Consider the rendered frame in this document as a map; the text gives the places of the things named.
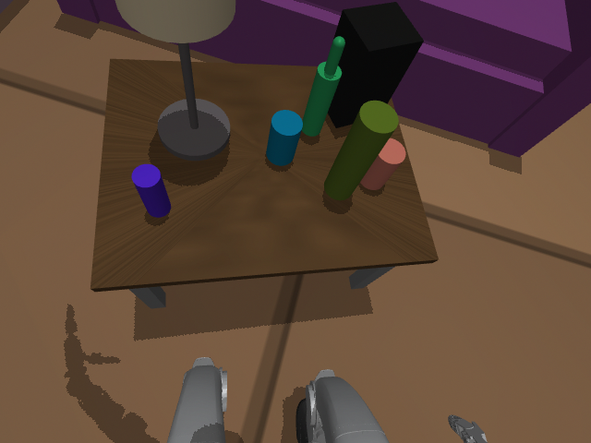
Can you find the desk lamp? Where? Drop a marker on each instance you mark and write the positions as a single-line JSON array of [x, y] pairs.
[[191, 129]]

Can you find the right robot hand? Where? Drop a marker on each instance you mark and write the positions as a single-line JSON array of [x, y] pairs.
[[469, 433]]

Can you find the coffee table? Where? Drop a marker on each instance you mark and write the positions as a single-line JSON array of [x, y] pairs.
[[237, 215]]

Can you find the sofa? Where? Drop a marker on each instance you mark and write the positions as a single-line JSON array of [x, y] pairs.
[[504, 72]]

